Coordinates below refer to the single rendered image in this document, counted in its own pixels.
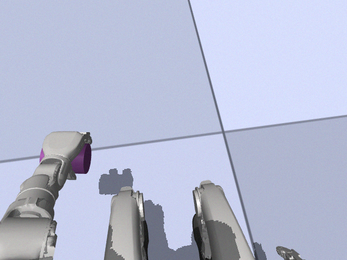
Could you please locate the can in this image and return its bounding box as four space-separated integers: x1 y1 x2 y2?
40 144 91 174

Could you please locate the right robot hand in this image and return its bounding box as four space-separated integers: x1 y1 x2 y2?
276 246 305 260

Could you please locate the right robot foot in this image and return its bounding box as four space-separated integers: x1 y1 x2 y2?
192 214 212 260

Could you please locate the left robot hand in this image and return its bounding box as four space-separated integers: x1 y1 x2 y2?
42 131 92 180

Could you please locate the left robot arm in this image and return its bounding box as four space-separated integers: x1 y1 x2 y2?
0 155 71 260

